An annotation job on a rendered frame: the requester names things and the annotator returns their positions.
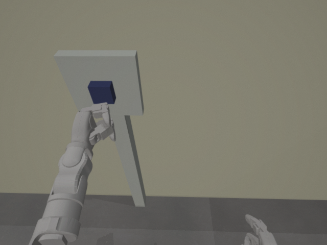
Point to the left robot forearm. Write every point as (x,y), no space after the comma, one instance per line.
(60,224)

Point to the left robot hand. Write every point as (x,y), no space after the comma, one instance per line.
(86,130)

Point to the right robot hand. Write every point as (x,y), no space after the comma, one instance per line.
(260,229)

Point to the panel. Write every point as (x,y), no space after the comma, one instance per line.
(78,68)

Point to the button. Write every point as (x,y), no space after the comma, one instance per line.
(101,92)

